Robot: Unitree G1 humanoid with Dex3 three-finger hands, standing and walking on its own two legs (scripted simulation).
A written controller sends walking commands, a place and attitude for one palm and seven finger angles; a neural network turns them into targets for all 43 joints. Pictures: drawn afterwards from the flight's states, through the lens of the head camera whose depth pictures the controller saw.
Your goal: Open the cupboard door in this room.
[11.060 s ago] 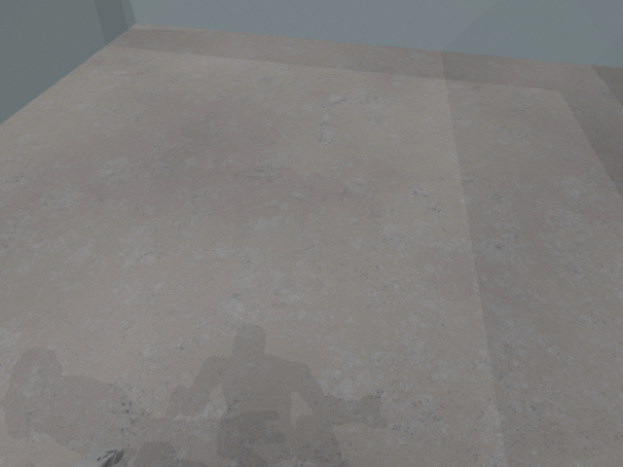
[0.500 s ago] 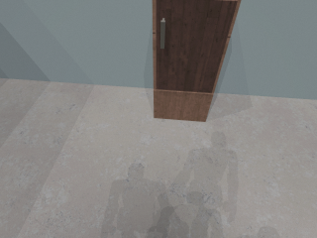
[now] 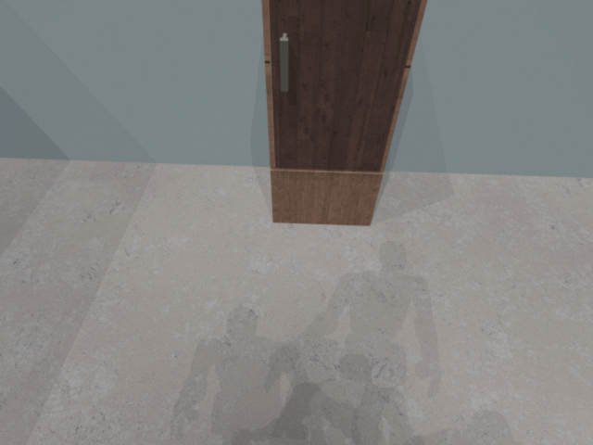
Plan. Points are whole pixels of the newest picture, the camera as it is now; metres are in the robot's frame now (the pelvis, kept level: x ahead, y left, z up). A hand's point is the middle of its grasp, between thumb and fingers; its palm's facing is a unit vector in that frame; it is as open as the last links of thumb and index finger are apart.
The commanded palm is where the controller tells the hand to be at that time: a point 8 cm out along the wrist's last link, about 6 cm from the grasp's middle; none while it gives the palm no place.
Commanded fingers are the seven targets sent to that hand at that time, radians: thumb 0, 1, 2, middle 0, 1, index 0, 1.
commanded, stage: walk to a spot facing it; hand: left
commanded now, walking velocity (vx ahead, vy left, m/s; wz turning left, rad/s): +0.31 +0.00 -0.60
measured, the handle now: (284, 62) +1.11 +0.11 +0.00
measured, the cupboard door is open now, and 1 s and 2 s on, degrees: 0 0 0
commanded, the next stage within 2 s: turn to face it in 0.58 s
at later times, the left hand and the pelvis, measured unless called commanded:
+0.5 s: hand (248, 340) +0.34 +0.12 -0.19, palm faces -0.33 -0.93 -0.14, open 7.4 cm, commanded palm none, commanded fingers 0.00 0.90 0.90 -0.20 -0.30 -0.20 -0.30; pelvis +0.16 -0.02 -0.02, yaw -16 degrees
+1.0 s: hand (257, 288) +0.45 +0.12 -0.19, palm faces -0.26 -0.95 -0.17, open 7.4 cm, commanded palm none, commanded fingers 0.00 0.90 0.90 -0.20 -0.30 -0.20 -0.30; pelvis +0.34 -0.04 -0.01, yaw -19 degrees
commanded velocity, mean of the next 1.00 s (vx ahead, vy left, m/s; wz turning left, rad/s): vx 0.16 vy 0.00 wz -0.18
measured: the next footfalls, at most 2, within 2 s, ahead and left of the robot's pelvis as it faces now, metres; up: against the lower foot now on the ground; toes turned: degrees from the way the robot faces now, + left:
right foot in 0.52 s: +0.29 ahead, -0.14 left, +0.00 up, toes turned -26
left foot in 0.96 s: +0.47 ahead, +0.04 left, +0.00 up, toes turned -15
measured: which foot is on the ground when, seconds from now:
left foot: down 0.00-0.52, up 0.54-0.94, down 0.96-1.00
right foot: down 0.00-0.10, up 0.12-0.50, down 0.52-0.98, up 1.00-1.00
